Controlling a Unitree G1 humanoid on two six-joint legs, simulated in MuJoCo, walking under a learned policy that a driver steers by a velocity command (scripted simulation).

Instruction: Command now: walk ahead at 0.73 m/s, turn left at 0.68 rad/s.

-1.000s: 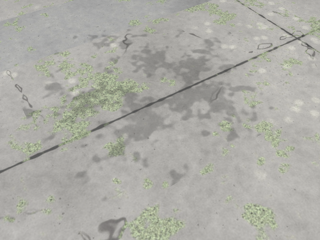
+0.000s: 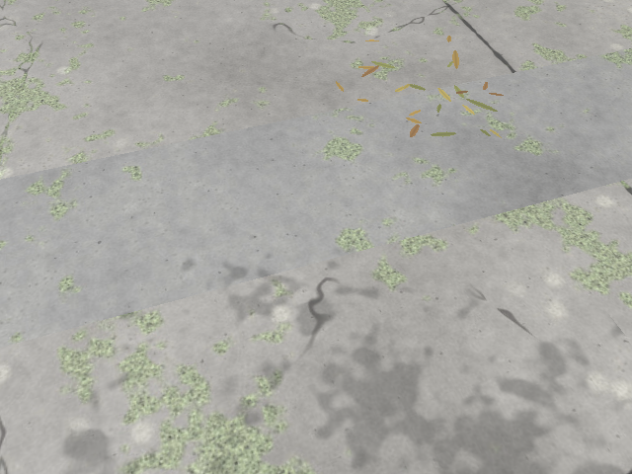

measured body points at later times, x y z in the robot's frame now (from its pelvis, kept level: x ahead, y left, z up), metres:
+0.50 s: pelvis +0.30 +0.03 +0.00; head +0.34 +0.08 +0.44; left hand +0.45 +0.36 -0.07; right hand +0.54 -0.20 -0.08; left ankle +0.35 +0.07 -0.74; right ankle +0.48 -0.13 -0.66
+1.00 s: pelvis +0.43 +0.00 +0.00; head +0.46 +0.03 +0.45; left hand +0.33 +0.29 -0.10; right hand +0.76 -0.06 -0.09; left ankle +0.30 +0.08 -0.65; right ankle +0.56 -0.03 -0.74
